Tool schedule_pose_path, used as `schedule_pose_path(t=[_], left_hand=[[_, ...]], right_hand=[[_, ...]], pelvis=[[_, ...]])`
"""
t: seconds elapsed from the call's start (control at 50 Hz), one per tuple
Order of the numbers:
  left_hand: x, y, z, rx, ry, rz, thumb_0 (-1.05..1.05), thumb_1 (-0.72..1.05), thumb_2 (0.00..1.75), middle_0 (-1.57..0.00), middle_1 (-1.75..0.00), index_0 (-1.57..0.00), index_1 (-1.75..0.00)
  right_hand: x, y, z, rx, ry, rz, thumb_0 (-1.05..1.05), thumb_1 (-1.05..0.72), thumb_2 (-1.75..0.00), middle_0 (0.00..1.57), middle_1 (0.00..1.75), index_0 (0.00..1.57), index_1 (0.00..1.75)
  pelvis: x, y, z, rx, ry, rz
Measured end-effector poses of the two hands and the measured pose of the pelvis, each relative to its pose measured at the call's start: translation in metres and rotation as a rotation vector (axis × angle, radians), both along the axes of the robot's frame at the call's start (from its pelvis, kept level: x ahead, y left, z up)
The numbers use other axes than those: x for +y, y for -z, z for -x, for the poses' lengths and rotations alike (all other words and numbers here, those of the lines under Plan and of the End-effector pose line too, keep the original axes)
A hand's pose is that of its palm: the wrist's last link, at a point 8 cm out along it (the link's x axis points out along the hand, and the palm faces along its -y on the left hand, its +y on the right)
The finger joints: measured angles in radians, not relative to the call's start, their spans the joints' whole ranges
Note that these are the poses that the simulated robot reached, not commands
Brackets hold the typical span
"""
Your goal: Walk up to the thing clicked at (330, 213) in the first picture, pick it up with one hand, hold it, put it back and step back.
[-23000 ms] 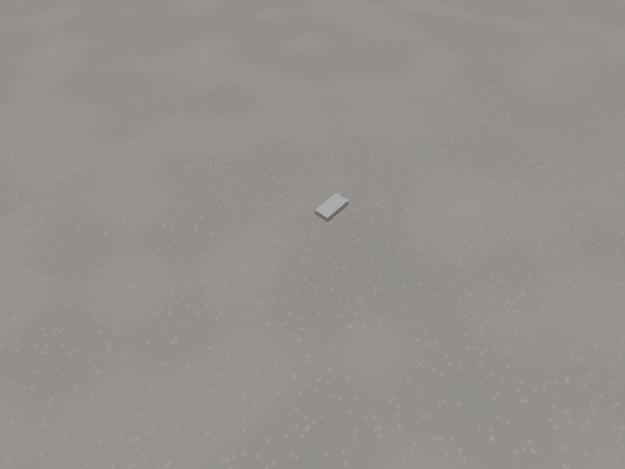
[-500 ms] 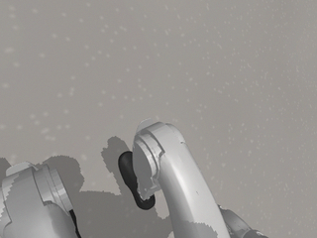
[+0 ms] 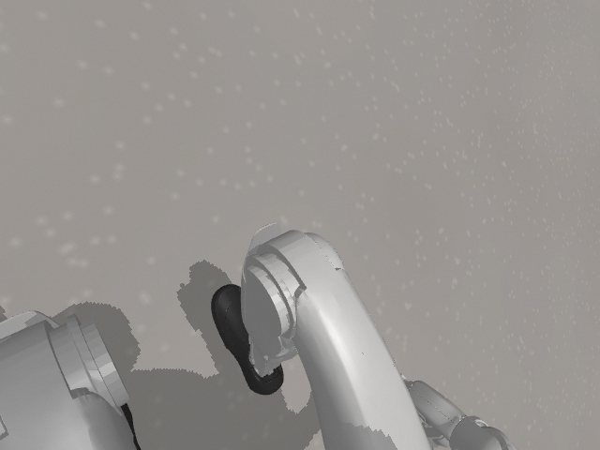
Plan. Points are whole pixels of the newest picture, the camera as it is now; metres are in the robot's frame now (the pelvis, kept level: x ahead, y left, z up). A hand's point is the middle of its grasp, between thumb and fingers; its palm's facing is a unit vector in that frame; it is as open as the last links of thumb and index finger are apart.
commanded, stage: rest palm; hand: left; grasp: from above
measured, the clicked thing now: out of the picture +0.46 +0.33 -0.30
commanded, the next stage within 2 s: close in 0.16 s
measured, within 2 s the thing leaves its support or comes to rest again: neither
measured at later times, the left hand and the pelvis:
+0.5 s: hand out of the picture +0.44 +0.32 -0.27, palm faces -0.46 -0.15 -0.87, open 12.9 cm; pelvis +0.00 +0.00 +0.00, yaw -1 degrees
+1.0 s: hand out of the picture +0.45 +0.33 -0.27, palm faces -0.45 -0.14 -0.88, open 10.9 cm; pelvis +0.00 +0.00 +0.01, yaw -1 degrees
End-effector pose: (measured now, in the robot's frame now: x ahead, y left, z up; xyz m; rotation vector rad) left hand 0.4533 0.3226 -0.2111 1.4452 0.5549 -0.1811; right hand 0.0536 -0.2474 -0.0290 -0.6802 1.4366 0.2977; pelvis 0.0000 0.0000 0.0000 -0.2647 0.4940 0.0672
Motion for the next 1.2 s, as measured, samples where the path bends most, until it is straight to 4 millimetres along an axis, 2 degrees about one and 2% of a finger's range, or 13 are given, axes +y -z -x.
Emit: schedule_pose_path(t=[0.3,0.6,0.74,1.2], left_hand=[[-0.001,0.005,-0.002,0.026,-0.026,0.008,0.00,-0.44,0.93,-0.13,-0.99,-0.14,-0.99],[0.008,-0.005,0.004,0.014,0.001,0.014,0.00,-0.26,0.80,-0.23,-0.94,-0.26,-0.92],[0.009,-0.002,0.006,0.028,0.009,0.002,0.00,-0.19,0.74,-0.28,-0.90,-0.31,-0.87],[0.006,-0.004,-0.001,0.010,-0.016,0.001,0.01,0.05,0.54,-0.47,-0.76,-0.51,-0.72]], right_hand=[[-0.003,-0.001,0.017,0.054,0.029,-0.007,0.00,-0.91,-0.90,0.20,0.30,0.20,0.30],[-0.001,-0.008,0.007,0.010,0.001,0.018,0.00,-0.90,-0.90,0.20,0.30,0.20,0.30],[0.001,-0.008,0.004,0.012,-0.011,0.012,0.00,-0.90,-0.89,0.20,0.30,0.20,0.30],[0.005,-0.009,0.011,0.022,0.003,0.008,0.00,-0.90,-0.90,0.20,0.30,0.20,0.30]], pelvis=[[-0.003,-0.002,0.000,-0.009,0.009,0.001],[0.000,-0.004,0.002,-0.019,0.007,0.013],[0.000,-0.006,0.002,-0.015,0.006,0.013],[0.001,-0.008,0.004,-0.018,0.012,0.017]])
